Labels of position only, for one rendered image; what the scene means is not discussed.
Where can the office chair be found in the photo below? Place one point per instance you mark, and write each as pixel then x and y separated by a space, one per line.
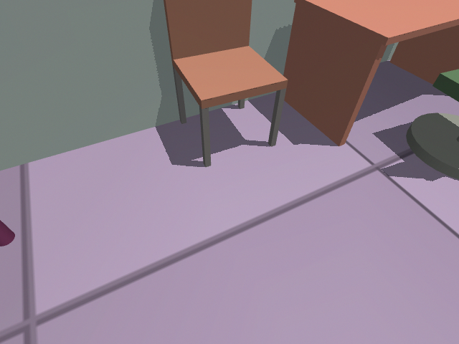
pixel 434 137

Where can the chair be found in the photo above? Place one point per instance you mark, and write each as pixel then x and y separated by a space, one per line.
pixel 210 52

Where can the desk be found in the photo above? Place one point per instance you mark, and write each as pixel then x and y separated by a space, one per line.
pixel 336 46

